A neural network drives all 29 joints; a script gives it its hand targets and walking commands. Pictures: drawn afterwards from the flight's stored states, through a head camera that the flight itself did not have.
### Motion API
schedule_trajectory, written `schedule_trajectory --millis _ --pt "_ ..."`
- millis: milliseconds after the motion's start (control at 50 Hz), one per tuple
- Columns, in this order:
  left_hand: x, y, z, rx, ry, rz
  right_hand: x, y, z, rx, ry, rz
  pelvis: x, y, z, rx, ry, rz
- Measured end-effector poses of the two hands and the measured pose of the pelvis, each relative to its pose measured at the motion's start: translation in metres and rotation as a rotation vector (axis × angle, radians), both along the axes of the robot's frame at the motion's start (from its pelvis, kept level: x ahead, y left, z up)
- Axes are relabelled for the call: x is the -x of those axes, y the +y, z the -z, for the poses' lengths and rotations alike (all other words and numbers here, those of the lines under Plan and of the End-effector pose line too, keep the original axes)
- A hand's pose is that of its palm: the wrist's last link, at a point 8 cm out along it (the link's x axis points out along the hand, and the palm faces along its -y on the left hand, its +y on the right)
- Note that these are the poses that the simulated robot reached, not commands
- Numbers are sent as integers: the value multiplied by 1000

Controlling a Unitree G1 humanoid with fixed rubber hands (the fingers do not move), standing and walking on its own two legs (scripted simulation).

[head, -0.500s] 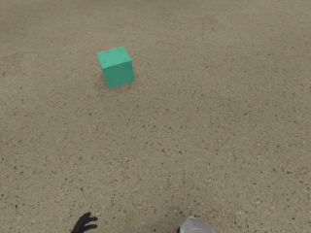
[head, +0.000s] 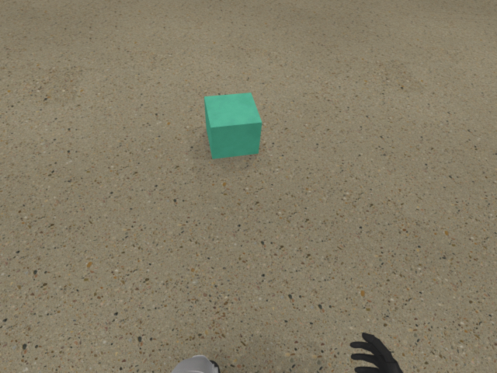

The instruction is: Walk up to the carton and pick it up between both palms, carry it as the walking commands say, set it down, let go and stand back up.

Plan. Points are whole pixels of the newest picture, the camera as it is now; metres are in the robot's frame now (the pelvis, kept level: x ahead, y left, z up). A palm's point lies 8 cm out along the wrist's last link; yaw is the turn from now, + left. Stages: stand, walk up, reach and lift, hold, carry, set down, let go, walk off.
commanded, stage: walk up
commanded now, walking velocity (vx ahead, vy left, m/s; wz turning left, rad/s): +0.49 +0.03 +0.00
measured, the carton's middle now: (231, 125) +1.36 +0.16 -0.64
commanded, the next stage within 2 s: none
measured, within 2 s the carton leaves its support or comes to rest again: neither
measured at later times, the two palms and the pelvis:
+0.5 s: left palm (156, 242) +0.36 +0.23 -0.12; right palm out of the picture +0.08 -0.17 -0.09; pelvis +0.22 +0.02 +0.02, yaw +1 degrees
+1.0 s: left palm (142, 225) +0.40 +0.27 -0.12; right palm (350, 176) +0.59 -0.21 -0.11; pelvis +0.47 +0.02 +0.02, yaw +0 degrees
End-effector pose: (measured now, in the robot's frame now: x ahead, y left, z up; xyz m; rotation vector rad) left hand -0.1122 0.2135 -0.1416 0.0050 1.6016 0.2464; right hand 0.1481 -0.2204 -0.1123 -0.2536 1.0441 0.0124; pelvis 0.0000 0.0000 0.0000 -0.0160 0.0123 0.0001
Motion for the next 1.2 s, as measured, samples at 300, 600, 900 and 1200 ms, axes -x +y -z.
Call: schedule_trajectory --millis 300,600,900,1200 --pt "-341 70 -29 -42 -471 255 82 30 -13 54 327 333 -123 43 -26 7 -27 -4" --pt "-531 -24 -9 73 -502 330 18 32 0 -20 588 434 -281 0 -6 3 19 0" --pt "-509 36 -31 -145 -226 112 -340 -27 11 -5 142 145 -415 -1 -18 -16 -38 6" --pt "-639 93 10 17 -165 124 -508 73 -2 26 51 110 -560 80 -5 -5 -10 4"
